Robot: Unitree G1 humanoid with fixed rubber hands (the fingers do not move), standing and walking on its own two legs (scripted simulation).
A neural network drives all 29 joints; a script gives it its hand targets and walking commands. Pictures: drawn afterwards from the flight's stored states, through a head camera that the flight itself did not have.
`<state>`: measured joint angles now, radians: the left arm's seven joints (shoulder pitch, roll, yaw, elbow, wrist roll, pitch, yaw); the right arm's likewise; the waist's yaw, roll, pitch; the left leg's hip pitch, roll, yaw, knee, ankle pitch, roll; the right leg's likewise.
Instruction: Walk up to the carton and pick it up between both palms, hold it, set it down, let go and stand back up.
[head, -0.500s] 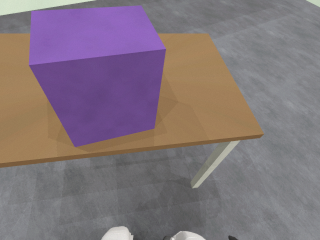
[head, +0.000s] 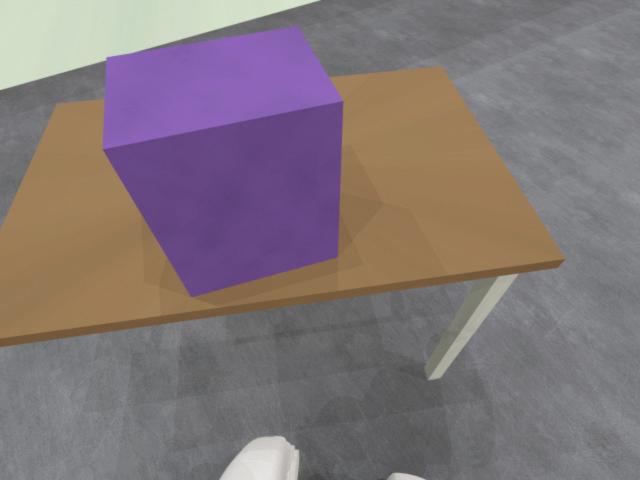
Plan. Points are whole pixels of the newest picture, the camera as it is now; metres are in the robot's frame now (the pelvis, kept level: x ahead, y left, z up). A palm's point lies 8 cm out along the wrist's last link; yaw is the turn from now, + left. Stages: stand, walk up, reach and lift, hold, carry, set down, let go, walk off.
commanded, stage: walk up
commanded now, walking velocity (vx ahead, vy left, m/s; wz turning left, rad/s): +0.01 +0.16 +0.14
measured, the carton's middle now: (240, 173) +0.48 +0.14 +0.09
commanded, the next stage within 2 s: none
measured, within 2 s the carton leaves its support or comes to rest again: neither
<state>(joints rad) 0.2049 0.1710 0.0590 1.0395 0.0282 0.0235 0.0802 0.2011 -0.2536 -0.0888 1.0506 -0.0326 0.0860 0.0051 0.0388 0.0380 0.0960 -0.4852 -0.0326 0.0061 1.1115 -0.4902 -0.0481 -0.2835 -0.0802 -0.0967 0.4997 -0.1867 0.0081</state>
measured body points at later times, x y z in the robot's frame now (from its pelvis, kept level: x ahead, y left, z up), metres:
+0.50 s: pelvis -0.02 +0.08 +0.00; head -0.01 +0.10 +0.45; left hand +0.01 +0.30 -0.17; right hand +0.04 -0.14 -0.15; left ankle -0.05 +0.19 -0.74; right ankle -0.03 -0.04 -0.74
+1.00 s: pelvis +0.02 +0.02 -0.01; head +0.01 +0.02 +0.44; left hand +0.08 +0.27 -0.15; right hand -0.07 -0.22 -0.17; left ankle -0.05 +0.19 -0.74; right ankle +0.05 -0.11 -0.74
